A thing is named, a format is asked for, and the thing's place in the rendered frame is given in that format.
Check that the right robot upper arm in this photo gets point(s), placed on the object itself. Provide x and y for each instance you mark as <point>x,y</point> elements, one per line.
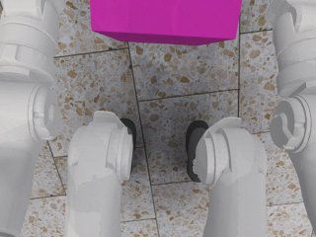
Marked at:
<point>293,128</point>

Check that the robot right thigh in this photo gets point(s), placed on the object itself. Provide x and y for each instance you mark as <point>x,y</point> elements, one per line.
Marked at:
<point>228,164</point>

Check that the robot right forearm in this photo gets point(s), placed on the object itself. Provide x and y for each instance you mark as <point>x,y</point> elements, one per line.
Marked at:
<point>294,38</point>

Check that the robot left forearm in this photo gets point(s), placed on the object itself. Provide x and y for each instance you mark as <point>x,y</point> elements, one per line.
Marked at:
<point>28,39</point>

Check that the left robot upper arm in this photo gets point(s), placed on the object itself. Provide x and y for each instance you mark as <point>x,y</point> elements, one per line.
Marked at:
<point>29,116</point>

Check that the left robot shin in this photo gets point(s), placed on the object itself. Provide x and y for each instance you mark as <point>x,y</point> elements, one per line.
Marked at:
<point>76,140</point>

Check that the carton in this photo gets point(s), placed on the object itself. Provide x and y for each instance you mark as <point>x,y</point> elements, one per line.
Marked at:
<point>184,22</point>

